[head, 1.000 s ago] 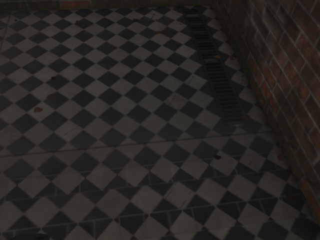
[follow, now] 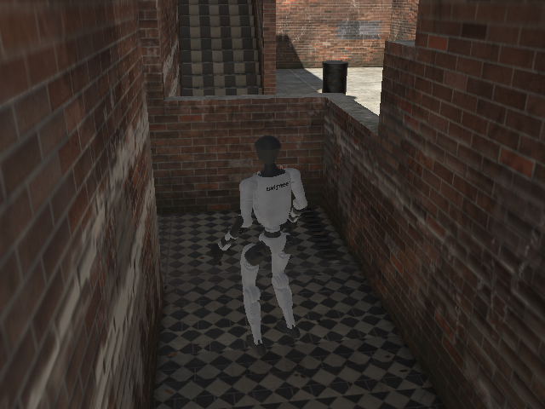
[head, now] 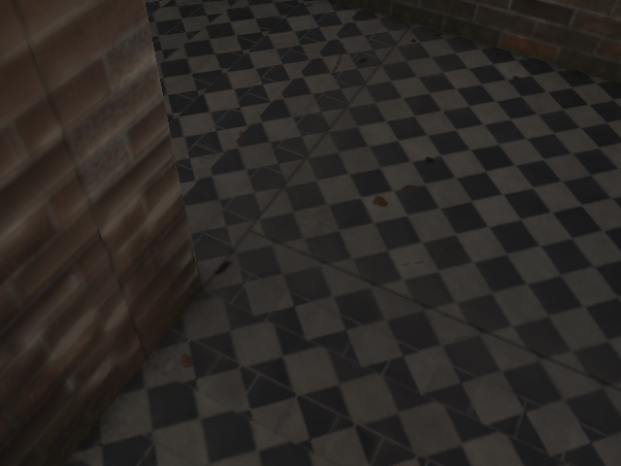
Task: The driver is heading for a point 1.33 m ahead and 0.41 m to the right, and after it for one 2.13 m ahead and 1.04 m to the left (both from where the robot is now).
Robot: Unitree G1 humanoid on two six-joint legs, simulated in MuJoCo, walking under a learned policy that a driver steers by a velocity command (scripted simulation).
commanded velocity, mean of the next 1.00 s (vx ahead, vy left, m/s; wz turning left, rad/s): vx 0.26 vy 0.00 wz -0.47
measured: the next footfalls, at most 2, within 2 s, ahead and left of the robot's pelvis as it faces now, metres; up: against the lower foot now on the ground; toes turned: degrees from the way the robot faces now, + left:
right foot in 0.02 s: +0.05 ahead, -0.15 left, +0.00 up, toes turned +0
left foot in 0.32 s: +0.07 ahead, +0.10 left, +0.00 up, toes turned -22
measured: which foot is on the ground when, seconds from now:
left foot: down 0.00-0.08, up 0.10-0.30, down 0.32-0.96, up 0.98-1.00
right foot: up 0.00-0.00, down 0.02-0.32, up 0.34-0.94, down 0.96-1.00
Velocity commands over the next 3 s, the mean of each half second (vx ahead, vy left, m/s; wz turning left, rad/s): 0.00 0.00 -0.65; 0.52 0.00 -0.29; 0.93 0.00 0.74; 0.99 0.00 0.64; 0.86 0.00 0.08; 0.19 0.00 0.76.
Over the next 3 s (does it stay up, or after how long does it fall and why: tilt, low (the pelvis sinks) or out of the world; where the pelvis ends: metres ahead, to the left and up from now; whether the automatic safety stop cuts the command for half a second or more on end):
stays up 1.44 -0.29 0.00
